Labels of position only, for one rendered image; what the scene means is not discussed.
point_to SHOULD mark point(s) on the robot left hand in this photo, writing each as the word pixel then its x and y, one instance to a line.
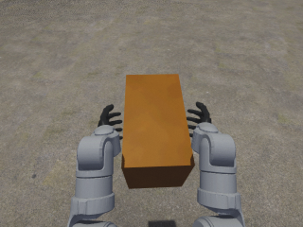
pixel 106 116

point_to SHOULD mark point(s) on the robot right forearm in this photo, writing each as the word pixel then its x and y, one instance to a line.
pixel 218 168

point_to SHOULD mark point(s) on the right robot upper arm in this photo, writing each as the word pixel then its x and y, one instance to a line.
pixel 216 221

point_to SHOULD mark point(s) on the carton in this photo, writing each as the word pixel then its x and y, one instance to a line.
pixel 156 146

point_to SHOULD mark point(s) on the robot right hand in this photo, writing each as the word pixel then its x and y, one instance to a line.
pixel 204 116

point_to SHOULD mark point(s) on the robot left forearm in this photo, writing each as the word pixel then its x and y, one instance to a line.
pixel 94 194

